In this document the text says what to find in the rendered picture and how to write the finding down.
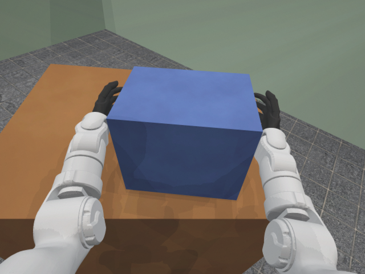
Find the left robot hand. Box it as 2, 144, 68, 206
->
92, 80, 123, 116

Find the pedestal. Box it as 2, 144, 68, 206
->
0, 64, 270, 274

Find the left robot upper arm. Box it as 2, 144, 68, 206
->
0, 196, 106, 274

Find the carton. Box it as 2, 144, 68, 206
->
106, 66, 263, 200

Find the right robot forearm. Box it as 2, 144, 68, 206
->
254, 128, 338, 264

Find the left robot forearm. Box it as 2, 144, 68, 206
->
33, 112, 109, 243

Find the right robot upper arm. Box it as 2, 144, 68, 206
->
262, 217, 357, 274

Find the right robot hand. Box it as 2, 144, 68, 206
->
254, 90, 281, 130

